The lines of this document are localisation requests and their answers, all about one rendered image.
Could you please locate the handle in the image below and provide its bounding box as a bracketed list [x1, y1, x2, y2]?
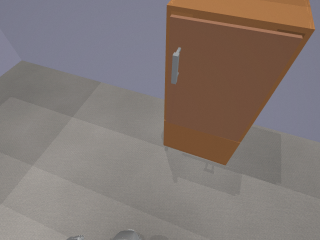
[171, 47, 181, 85]

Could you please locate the left robot thigh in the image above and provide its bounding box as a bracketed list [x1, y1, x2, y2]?
[112, 230, 142, 240]

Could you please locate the cupboard door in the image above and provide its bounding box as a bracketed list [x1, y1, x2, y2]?
[166, 14, 303, 142]

